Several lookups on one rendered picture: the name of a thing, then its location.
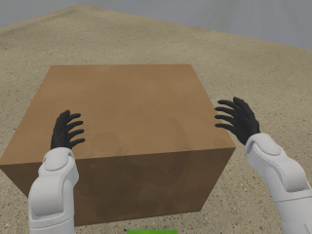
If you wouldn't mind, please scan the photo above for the robot left forearm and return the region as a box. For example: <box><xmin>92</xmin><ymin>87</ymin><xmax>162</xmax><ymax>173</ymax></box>
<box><xmin>28</xmin><ymin>147</ymin><xmax>79</xmax><ymax>234</ymax></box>

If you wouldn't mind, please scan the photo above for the pedestal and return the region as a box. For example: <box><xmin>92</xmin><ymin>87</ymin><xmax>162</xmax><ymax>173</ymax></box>
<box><xmin>0</xmin><ymin>63</ymin><xmax>236</xmax><ymax>227</ymax></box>

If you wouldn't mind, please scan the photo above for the robot right forearm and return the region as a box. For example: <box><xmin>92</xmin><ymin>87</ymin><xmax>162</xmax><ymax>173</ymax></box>
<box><xmin>244</xmin><ymin>133</ymin><xmax>312</xmax><ymax>234</ymax></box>

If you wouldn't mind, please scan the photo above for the left robot hand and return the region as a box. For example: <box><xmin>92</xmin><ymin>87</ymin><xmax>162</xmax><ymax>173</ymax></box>
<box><xmin>50</xmin><ymin>109</ymin><xmax>85</xmax><ymax>150</ymax></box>

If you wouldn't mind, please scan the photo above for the right robot hand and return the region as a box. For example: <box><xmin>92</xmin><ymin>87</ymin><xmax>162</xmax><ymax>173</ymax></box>
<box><xmin>214</xmin><ymin>97</ymin><xmax>260</xmax><ymax>145</ymax></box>

